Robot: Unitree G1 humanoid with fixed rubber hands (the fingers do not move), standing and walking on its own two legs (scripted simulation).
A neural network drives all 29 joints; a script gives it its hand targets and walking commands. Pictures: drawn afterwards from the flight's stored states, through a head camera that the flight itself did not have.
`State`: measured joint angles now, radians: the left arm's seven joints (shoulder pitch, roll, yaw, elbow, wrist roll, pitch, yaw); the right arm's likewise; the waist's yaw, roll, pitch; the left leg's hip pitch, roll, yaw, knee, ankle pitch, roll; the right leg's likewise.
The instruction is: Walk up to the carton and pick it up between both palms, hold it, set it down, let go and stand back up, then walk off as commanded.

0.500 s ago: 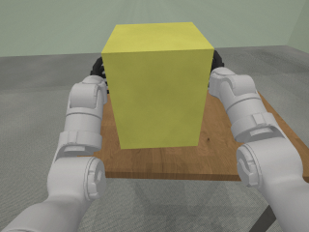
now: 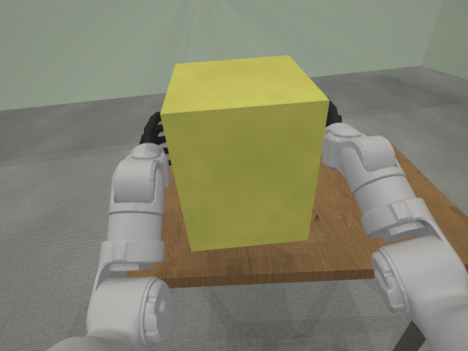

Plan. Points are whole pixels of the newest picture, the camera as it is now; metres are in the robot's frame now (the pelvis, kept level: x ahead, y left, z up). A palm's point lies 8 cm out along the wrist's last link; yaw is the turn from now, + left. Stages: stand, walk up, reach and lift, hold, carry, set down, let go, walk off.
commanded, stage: hold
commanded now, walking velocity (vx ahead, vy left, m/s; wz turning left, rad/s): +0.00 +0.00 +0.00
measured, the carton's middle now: (241, 151) +0.37 -0.01 +0.23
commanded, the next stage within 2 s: none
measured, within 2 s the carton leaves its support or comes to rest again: neither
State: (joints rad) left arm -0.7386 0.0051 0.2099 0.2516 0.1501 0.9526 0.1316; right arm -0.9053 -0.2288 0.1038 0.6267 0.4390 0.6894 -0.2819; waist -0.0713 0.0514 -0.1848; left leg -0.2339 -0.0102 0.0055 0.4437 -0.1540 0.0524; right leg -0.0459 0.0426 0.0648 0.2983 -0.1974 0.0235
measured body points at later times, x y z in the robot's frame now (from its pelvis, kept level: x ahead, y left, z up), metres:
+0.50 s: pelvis -0.04 -0.03 +0.00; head -0.12 -0.01 +0.44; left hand +0.36 +0.14 +0.27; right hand +0.37 -0.16 +0.28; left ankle +0.06 +0.08 -0.74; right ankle -0.02 -0.14 -0.74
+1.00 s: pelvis +0.00 +0.01 +0.00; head -0.08 +0.01 +0.44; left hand +0.38 +0.14 +0.25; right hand +0.39 -0.15 +0.26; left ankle +0.06 +0.08 -0.74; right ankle -0.02 -0.14 -0.74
